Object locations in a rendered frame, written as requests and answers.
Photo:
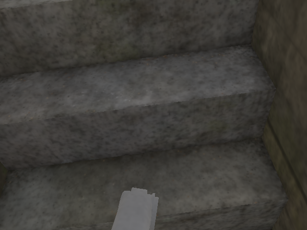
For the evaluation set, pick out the left robot shin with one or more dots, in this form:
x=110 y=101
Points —
x=123 y=193

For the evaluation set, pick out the robot left thigh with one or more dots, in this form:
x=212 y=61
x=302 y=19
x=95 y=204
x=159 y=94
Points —
x=137 y=211

